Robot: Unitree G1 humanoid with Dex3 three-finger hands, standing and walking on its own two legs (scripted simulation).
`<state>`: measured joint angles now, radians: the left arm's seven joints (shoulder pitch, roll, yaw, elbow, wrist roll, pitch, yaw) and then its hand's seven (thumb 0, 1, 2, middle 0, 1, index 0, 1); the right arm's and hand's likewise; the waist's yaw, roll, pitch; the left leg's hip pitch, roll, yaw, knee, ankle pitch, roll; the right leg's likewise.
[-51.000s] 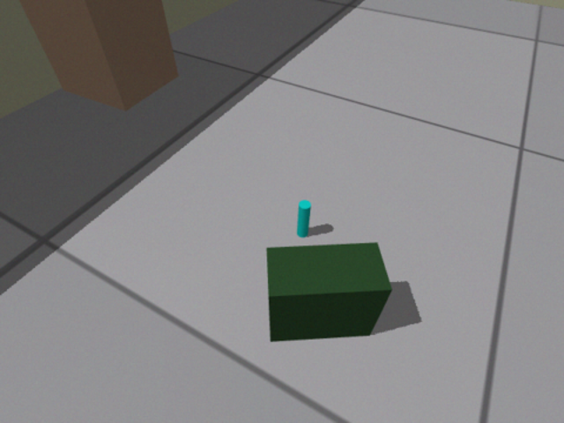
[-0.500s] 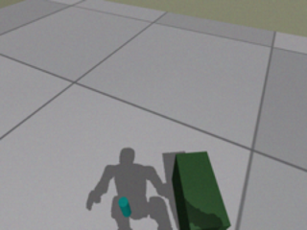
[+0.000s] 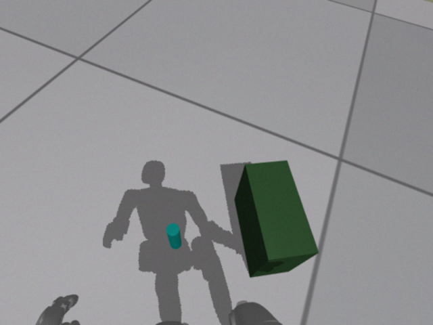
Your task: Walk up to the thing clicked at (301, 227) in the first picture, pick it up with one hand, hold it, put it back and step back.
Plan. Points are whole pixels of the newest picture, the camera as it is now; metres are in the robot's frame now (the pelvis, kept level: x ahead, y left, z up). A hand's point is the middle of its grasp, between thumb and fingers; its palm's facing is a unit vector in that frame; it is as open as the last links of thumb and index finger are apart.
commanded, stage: step back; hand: left
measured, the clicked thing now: (174, 237) +0.47 +0.14 -0.67
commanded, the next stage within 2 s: none
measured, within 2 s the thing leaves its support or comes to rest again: neither
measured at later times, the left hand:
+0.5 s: hand out of the picture +0.03 +0.27 -0.15, palm faces -0.01 -0.93 -0.37, open 7.4 cm
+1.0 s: hand out of the picture -0.18 +0.24 -0.16, palm faces -0.09 -0.91 -0.40, open 7.4 cm
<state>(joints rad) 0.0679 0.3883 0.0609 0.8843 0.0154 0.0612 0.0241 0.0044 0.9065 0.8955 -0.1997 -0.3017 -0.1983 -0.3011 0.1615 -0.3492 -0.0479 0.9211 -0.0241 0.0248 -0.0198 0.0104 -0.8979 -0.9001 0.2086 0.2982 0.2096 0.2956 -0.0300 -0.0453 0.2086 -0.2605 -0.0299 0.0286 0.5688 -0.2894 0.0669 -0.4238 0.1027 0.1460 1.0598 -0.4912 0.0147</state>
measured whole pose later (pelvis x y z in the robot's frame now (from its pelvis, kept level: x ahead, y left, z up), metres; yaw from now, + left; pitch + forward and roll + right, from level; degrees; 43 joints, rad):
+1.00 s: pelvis -0.27 -0.03 -0.02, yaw -5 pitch -3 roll -1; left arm 0.22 0.37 0.09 0.84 0.04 0.06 -0.03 0.01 0.91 0.90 -0.20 -0.30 -0.20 -0.30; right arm 0.12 -0.42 -0.06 0.82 -0.02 0.04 -0.02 0.01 -0.90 -0.90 0.21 0.30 0.21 0.30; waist 0.01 0.04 0.17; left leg -0.50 0.03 -0.06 0.77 -0.35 -0.01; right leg -0.24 0.02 0.03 0.70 -0.41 0.00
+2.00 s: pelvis -0.57 -0.08 -0.01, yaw +4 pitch -3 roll +2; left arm 0.23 0.41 0.08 0.91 0.04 0.02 0.00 0.01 0.90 0.90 -0.20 -0.30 -0.20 -0.30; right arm 0.26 -0.39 -0.06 0.98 -0.04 0.03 0.03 0.01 -0.90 -0.90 0.21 0.30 0.21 0.30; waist 0.03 -0.02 0.08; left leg -0.21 -0.05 -0.01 0.63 -0.37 0.02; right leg -0.37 -0.07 0.00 0.75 -0.41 -0.01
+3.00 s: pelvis -0.53 -0.05 +0.01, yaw +2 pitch -3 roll +0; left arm 0.08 0.35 0.00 1.11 0.01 -0.03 0.00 0.01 0.91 0.90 -0.20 -0.30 -0.20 -0.30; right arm 0.02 -0.33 -0.01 1.12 0.00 -0.02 0.02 0.01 -0.90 -0.90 0.21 0.30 0.21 0.30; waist 0.01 0.00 0.07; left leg -0.16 0.02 0.04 0.40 -0.18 0.00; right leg -0.10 -0.03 0.01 0.38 -0.22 0.03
